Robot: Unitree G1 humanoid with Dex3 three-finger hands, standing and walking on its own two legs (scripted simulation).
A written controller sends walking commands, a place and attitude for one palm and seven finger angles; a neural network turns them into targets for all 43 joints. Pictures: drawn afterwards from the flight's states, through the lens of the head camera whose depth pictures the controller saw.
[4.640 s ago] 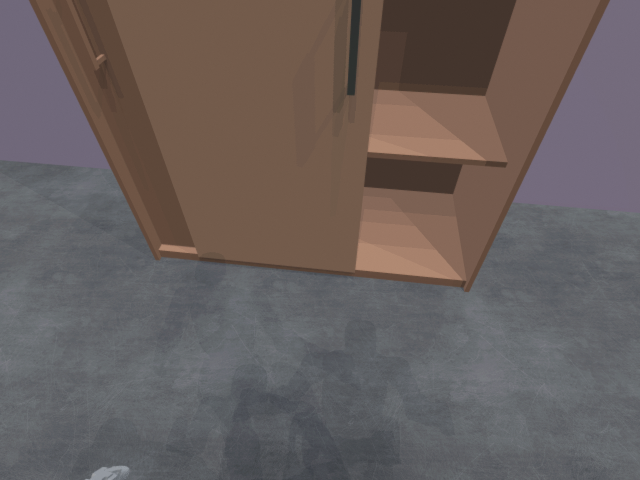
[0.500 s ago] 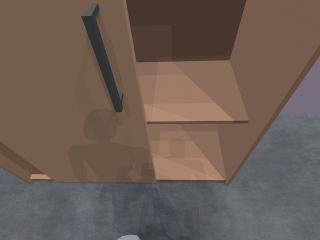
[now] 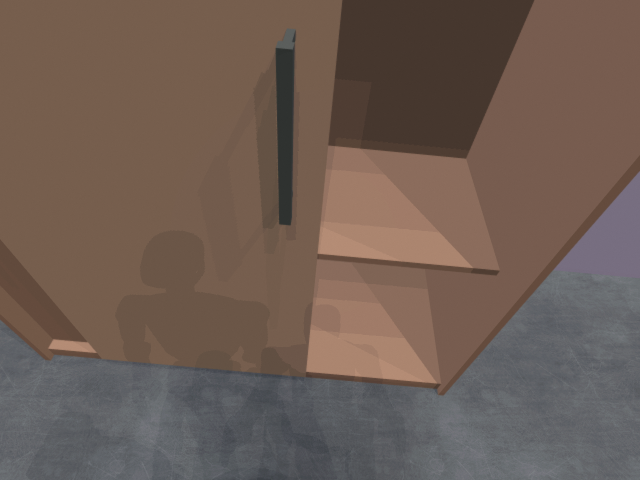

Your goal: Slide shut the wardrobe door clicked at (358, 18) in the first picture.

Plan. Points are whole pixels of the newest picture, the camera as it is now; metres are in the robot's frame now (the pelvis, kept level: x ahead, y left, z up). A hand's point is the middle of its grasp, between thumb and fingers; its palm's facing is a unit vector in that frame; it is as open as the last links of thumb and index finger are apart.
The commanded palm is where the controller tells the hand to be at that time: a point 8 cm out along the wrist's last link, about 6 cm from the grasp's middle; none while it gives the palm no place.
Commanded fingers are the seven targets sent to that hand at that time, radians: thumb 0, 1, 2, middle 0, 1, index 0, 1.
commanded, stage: come to a stop and stand still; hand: left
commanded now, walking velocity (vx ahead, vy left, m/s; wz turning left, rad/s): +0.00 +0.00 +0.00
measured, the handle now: (287, 140) +0.49 +0.10 +0.17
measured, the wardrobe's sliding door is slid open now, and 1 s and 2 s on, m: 0.43 0.43 0.43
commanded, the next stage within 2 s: look again from close up in 0.54 s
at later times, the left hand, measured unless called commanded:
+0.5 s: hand out of the picture +0.01 +0.18 -0.17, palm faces +0.00 -0.98 -0.19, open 7.3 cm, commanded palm none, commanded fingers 0.00 0.90 0.90 -0.20 -0.30 -0.20 -0.30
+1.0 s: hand out of the picture +0.01 +0.19 -0.17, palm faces -0.02 -0.98 -0.22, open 7.4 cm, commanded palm none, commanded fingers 0.00 0.90 0.90 -0.20 -0.30 -0.20 -0.30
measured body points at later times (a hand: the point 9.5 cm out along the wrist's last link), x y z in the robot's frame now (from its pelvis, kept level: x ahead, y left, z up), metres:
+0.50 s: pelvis +0.00 +0.01 +0.01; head +0.01 +0.01 +0.46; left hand +0.01 +0.23 -0.16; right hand -0.02 -0.20 -0.16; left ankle -0.03 +0.12 -0.74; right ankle -0.02 -0.10 -0.74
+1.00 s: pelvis +0.00 +0.02 +0.00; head +0.00 +0.00 +0.45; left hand +0.01 +0.24 -0.15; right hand -0.01 -0.20 -0.17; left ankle -0.03 +0.12 -0.74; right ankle -0.02 -0.10 -0.74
